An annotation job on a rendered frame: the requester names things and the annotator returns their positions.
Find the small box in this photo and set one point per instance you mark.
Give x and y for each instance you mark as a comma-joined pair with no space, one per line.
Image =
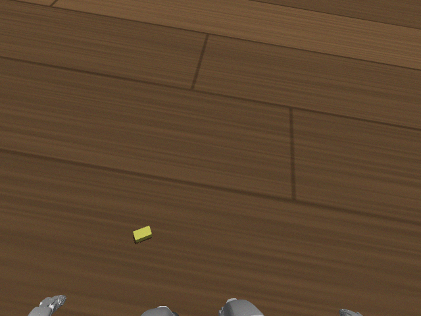
142,234

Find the left robot hand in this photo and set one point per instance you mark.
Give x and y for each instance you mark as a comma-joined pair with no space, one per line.
48,306

